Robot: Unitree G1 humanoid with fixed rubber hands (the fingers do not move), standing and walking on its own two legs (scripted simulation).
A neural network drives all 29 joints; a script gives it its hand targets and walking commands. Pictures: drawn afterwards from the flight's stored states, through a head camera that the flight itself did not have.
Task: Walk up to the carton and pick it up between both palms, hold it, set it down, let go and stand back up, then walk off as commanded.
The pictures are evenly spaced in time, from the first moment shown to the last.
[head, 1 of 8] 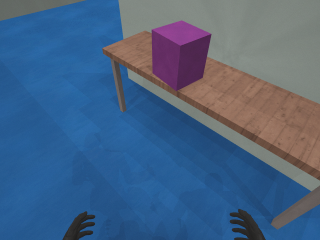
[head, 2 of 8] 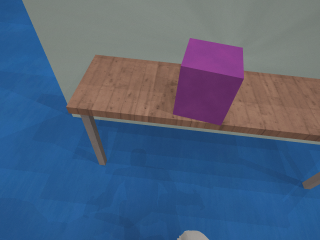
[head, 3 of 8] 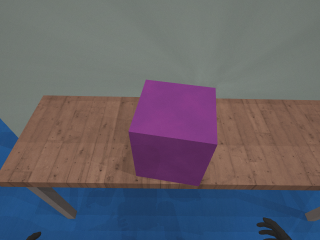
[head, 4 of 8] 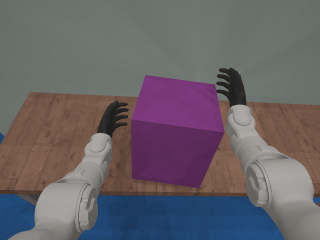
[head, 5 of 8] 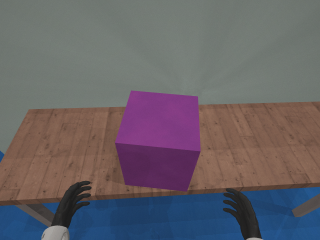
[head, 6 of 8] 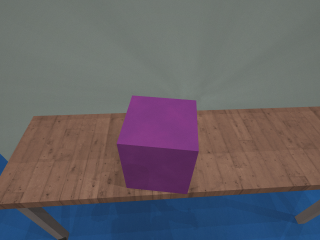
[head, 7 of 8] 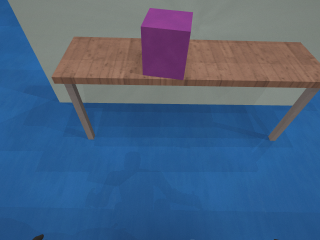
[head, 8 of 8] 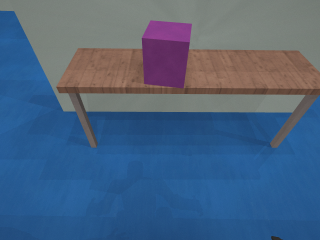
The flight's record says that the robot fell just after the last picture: no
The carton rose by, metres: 0.02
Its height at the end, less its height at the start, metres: +0.00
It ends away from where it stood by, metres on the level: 0.01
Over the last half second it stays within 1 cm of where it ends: yes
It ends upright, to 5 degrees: yes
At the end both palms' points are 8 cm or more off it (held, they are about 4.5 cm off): yes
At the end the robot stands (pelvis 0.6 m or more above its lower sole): yes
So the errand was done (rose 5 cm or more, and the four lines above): no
